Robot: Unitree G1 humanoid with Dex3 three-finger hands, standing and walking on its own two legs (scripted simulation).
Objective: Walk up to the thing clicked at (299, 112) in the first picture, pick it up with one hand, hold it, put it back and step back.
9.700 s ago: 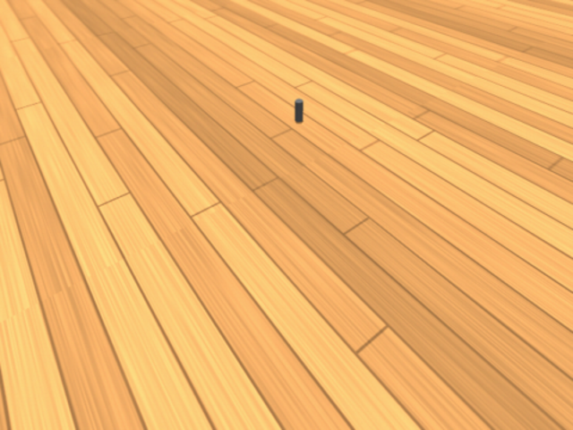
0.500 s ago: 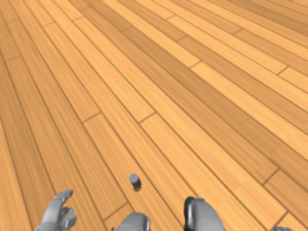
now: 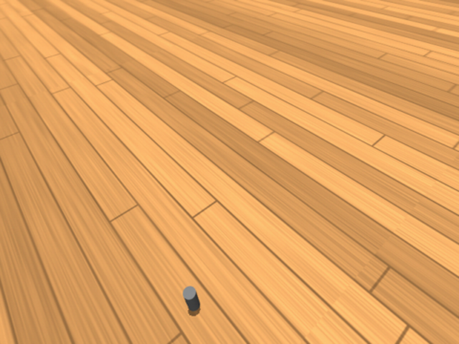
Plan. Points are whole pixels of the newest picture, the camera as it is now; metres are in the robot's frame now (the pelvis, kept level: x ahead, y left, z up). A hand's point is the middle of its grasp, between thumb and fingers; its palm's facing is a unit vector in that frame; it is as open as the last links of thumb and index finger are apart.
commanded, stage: walk up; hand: left
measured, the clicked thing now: (191, 299) +0.44 +0.22 -0.69
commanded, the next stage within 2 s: none
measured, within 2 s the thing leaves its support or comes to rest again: neither
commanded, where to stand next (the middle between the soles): +0.09 +0.03 m, yaw -2 degrees
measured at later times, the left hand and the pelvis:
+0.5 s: hand out of the picture +0.06 +0.28 -0.17, palm faces -0.07 -0.93 -0.37, open 7.3 cm; pelvis -0.01 +0.02 -0.02, yaw -4 degrees
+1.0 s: hand out of the picture +0.00 +0.32 -0.15, palm faces -0.02 -0.92 -0.40, open 7.4 cm; pelvis +0.01 +0.03 -0.01, yaw +0 degrees
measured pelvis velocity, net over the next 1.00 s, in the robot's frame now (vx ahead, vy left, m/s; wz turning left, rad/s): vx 0.01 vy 0.03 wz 0.01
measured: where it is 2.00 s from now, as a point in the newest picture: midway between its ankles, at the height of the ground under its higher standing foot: outside the picture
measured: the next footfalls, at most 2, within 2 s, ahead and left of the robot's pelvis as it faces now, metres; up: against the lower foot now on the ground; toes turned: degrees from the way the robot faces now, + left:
left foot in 0.24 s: +0.19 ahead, +0.14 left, +0.00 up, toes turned +2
right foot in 0.52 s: +0.01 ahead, -0.11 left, +0.00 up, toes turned -5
